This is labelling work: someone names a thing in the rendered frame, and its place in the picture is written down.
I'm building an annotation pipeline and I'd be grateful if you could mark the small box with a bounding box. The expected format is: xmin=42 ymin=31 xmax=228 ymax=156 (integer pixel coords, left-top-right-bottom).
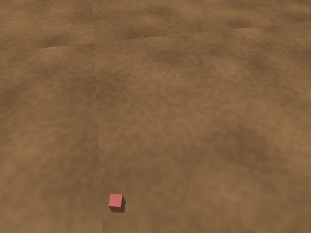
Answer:
xmin=108 ymin=194 xmax=123 ymax=209

